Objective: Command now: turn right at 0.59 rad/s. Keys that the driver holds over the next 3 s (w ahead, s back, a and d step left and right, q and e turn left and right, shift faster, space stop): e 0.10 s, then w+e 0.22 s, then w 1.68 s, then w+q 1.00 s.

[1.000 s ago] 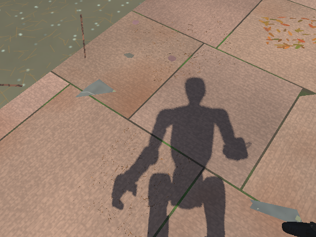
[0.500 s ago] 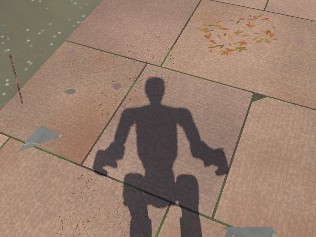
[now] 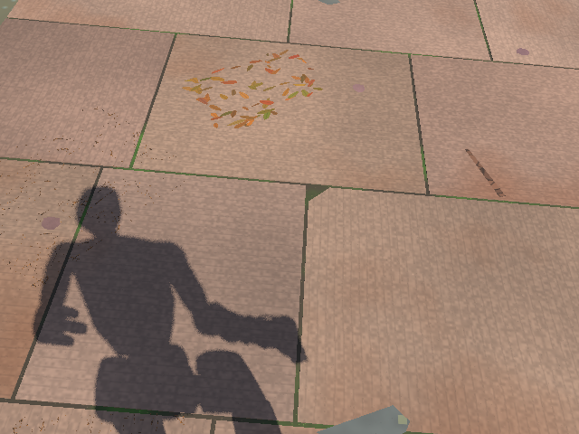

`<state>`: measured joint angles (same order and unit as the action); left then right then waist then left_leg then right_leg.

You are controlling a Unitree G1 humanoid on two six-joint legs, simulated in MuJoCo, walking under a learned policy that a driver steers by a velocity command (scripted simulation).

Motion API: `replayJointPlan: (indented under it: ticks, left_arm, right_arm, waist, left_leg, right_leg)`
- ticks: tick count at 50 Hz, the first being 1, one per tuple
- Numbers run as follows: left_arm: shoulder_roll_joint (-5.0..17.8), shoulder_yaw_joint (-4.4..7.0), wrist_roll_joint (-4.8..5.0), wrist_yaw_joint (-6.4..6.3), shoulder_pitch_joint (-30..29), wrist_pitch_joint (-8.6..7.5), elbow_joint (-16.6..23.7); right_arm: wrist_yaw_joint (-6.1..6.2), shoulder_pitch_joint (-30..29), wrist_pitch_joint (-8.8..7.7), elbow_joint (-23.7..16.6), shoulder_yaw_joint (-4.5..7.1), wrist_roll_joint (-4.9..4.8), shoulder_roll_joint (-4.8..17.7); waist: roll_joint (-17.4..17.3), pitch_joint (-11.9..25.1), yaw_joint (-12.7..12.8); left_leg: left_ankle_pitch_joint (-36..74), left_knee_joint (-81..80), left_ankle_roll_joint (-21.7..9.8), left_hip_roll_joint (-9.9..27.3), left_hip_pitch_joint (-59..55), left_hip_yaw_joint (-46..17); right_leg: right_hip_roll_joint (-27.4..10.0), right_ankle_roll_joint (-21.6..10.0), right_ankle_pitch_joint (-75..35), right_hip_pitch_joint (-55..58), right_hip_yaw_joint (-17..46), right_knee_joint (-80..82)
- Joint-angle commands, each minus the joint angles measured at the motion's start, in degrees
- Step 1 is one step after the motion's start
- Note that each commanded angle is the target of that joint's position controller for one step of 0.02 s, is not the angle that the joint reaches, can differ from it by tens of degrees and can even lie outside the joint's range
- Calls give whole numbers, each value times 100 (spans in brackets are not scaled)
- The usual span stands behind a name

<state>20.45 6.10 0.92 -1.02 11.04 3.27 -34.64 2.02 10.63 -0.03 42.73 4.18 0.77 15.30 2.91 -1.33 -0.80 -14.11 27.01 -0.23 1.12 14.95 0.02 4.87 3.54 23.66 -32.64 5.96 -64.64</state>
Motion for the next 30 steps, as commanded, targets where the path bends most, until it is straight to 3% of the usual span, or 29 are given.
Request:
replayJointPlan:
  ticks: [1,5,7,10,12,13,14,15,16,17,18,19,21,25,30]
  left_arm:
    - [240,49,69,22,-247,-32,499]
    - [90,-54,18,103,-523,-36,689]
    - [128,-61,40,150,-497,-20,702]
    - [212,-30,62,220,-372,-30,690]
    - [184,16,62,240,290,-87,382]
    - [329,109,92,200,889,-120,136]
    - [842,257,95,124,1567,-172,39]
    - [1395,304,-4,185,1579,-359,212]
    - [885,172,-45,219,1467,-512,215]
    - [569,43,-52,199,1201,-596,187]
    - [390,-25,-36,170,973,-629,233]
    - [329,-67,-23,138,779,-621,236]
    - [370,-87,-94,66,750,-633,216]
    - [488,-57,-61,-3,1040,-665,-39]
    - [588,-27,16,11,1412,-683,-394]
  right_arm:
    - [91,-187,-3,-443,172,5,839]
    - [67,-59,66,-431,283,-20,1151]
    - [2,-18,62,-431,337,-89,1277]
    - [-107,-17,-26,-381,357,-216,1349]
    - [-159,-141,-74,-327,315,-296,1211]
    - [-185,-43,-103,-274,229,-245,899]
    - [-232,-293,-155,-454,72,-43,436]
    - [-232,-791,-312,-940,78,-42,490]
    - [-267,-1092,-443,-971,172,-193,889]
    - [-329,-958,-515,-892,219,-260,1045]
    - [-344,-747,-546,-690,224,-176,1017]
    - [-350,-673,-567,-617,226,-70,1019]
    - [-394,-612,-576,-485,181,-35,857]
    - [-424,-1036,-563,-492,7,-93,510]
    - [-541,-1633,-609,-691,-61,-187,523]
  waist:
    - [-1192,274,-64]
    - [-1378,481,-246]
    - [-1397,548,-300]
    - [-1417,330,-210]
    - [-1154,357,168]
    - [-699,560,360]
    - [776,634,602]
    - [1529,491,630]
    - [880,242,734]
    - [776,-42,495]
    - [448,-129,352]
    - [445,-182,260]
    - [437,-92,202]
    - [283,-142,388]
    - [285,-485,592]
  left_leg:
    - [2166,-784,-1120,1260,-1061,-822]
    - [2385,-720,-1206,1517,-1262,-543]
    - [1188,-941,-1175,1574,-973,-437]
    - [-401,-1102,-1048,1662,-601,-456]
    - [-761,-620,-808,1498,-87,-114]
    - [-967,221,-558,1230,497,283]
    - [-1705,2485,-40,650,1946,916]
    - [-2284,3658,159,-218,3816,234]
    - [-1988,4125,62,138,4067,-354]
    - [-1310,3988,-65,317,4029,-382]
    - [-752,3754,-56,458,3797,-338]
    - [-319,3372,14,489,3564,-295]
    - [404,3007,159,394,3079,-116]
    - [1407,1553,303,212,2559,1]
    - [1745,585,130,105,2283,-5]
  right_leg:
    - [-327,221,-214,-712,-278,-13]
    - [-609,216,-30,-54,-557,1209]
    - [-614,76,-31,482,-824,1753]
    - [-566,-285,-133,1059,-1019,2662]
    - [-347,-585,-643,2156,-1260,3693]
    - [-317,-764,-569,3157,-1042,3916]
    - [-1582,-1235,-595,4149,895,4374]
    - [-2628,-2411,381,4283,3565,5066]
    - [-2652,-2472,772,4076,3442,5332]
    - [-2449,-2219,613,3821,2834,5333]
    - [-2147,-1980,158,3607,2233,5276]
    - [-1935,-1835,-462,3426,1806,5320]
    - [-1673,-1693,-1553,3186,1208,5427]
    - [-1452,-1505,-2245,2985,517,5449]
    - [-1695,-1504,-2085,3019,537,5483]
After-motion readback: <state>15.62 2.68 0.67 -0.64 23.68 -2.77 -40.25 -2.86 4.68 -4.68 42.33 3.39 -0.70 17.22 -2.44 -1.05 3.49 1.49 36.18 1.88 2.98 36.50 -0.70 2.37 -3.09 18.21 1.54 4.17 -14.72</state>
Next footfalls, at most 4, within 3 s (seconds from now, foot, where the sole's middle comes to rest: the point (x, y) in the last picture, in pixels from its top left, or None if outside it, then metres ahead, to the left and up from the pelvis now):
0.28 right None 0.01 -0.14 -0.78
0.74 left None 0.41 -0.02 -0.78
1.26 right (420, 374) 0.61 -0.34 -0.78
1.78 left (349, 253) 0.97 -0.20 -0.78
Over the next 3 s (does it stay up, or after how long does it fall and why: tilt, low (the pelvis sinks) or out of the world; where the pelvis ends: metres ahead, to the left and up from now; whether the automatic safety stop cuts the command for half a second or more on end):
stays up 1.39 -0.31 0.00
